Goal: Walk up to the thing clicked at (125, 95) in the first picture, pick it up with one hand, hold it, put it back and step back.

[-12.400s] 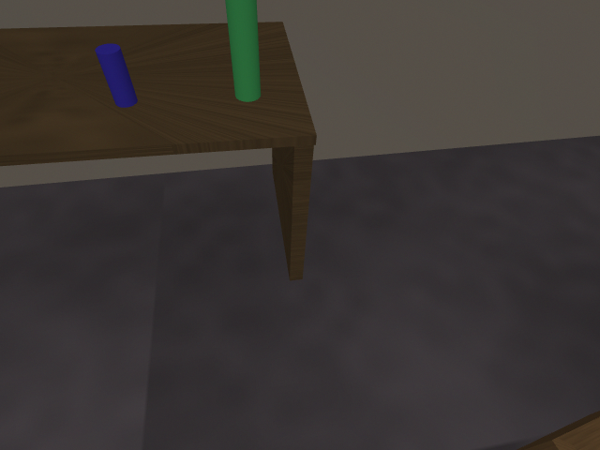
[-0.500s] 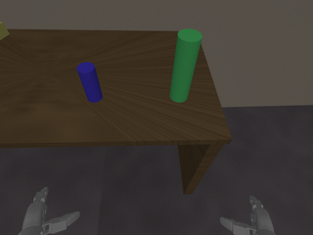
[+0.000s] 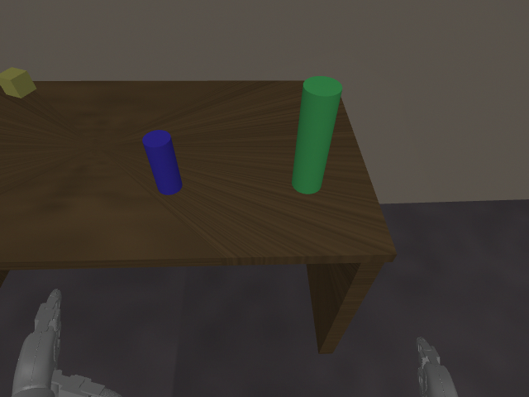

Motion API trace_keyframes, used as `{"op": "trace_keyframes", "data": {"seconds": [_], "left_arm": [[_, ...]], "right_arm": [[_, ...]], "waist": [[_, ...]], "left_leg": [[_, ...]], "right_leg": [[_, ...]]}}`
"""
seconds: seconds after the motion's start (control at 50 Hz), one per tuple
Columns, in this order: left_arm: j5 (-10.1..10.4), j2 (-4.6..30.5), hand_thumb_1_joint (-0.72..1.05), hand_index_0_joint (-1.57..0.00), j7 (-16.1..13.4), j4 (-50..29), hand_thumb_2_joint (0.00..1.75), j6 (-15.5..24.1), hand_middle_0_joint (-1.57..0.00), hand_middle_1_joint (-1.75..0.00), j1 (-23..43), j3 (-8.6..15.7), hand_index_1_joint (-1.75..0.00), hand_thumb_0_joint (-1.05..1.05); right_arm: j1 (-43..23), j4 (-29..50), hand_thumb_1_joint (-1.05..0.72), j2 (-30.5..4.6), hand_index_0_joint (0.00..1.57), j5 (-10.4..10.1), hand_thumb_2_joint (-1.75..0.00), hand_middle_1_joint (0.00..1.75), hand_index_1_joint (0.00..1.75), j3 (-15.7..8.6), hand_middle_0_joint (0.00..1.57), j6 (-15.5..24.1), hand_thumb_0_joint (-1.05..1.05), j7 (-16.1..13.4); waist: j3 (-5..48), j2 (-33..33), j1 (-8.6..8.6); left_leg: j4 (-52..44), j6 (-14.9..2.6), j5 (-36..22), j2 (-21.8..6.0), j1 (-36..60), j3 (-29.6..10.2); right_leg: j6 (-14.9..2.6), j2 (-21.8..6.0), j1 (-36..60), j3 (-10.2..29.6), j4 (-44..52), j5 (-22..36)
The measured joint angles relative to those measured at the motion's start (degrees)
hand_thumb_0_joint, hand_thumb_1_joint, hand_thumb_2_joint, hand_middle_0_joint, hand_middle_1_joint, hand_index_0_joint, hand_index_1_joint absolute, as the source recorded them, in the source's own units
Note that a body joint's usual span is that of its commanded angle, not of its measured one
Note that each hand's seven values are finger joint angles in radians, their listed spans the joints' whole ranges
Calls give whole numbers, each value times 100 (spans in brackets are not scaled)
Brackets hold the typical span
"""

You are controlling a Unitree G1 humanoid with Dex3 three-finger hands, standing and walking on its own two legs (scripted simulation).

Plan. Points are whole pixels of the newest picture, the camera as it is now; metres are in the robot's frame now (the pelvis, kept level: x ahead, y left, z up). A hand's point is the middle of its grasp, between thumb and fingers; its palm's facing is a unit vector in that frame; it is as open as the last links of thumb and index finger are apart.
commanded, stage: rise first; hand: left
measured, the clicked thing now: (163, 164) +0.56 +0.23 +0.00
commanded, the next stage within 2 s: go down in 1.04 s
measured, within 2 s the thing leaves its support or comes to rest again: neither
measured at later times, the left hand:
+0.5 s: hand (64, 353) +0.16 +0.25 +0.04, palm faces +0.30 -0.88 -0.37, open 17.6 cm
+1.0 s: hand (48, 343) +0.17 +0.26 +0.07, palm faces +0.32 -0.86 -0.40, open 17.7 cm
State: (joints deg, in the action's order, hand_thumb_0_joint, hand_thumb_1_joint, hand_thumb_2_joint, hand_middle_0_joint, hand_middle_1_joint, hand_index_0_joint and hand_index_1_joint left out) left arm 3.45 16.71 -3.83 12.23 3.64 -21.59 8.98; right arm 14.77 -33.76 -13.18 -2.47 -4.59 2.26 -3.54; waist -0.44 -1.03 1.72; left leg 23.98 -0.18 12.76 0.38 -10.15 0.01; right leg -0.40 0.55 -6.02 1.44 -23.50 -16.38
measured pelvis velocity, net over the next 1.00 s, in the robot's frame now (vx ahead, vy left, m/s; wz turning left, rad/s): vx -0.01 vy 0.00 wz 0.02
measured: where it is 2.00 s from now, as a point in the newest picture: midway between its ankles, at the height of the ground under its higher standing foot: outside the picture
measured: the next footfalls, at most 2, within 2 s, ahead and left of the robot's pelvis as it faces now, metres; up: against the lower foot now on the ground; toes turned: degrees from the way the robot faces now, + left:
none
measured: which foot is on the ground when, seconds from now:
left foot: down 0.00-1.00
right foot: down 0.00-1.00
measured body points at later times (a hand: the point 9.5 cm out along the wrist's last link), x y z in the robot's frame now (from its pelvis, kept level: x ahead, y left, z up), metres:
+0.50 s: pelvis -0.01 -0.01 +0.00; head -0.01 -0.02 +0.45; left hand +0.14 +0.30 +0.06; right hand +0.15 -0.25 -0.09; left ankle +0.00 +0.12 -0.74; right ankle -0.04 -0.12 -0.74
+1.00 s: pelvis -0.01 +0.00 +0.00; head -0.01 -0.02 +0.45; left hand +0.14 +0.30 +0.09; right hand +0.15 -0.25 -0.09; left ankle +0.00 +0.12 -0.74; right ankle -0.04 -0.12 -0.74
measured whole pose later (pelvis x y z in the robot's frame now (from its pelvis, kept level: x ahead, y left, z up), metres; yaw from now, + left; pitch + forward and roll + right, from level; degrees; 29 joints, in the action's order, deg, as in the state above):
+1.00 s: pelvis -0.01 +0.00 +0.00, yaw +1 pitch -3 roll +0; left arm 3.2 18.6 -1.7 -6.3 11.8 -27.5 14.6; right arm 13.8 -37.1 -12.5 -1.7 -6.0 6.0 -2.7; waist -2.6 -1.8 2.9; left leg 23.5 -0.1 11.6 0.6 -9.0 -1.0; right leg -0.5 0.3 -4.7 0.3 -23.5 -15.9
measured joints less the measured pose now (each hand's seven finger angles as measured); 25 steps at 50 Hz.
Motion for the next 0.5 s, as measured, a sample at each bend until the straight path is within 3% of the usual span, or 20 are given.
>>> {"op": "trace_keyframes", "data": {"seconds": [0.5], "left_arm": [[-12, 94, -58, -5, 152, -1310, 3, 461, -6, -4, -472, 328, -5, -1]], "right_arm": [[-105, -283, 49, 74, 6, 80, -4, 5, 5, -53, 5, 198, -1, 40]], "waist": [[-153, -73, 78]], "left_leg": [[-47, 25, -115, 7, 97, -109]], "right_leg": [[-28, 0, 111, -114, -5, 47]]}}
